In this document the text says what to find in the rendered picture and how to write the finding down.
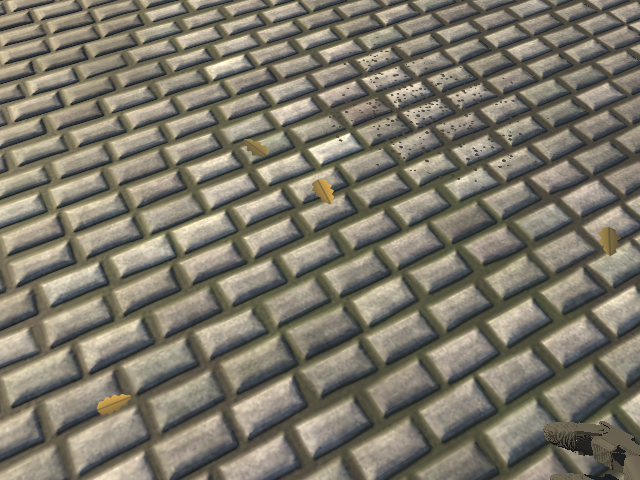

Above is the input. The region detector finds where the robot right hand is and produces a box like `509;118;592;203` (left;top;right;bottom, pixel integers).
543;421;640;480

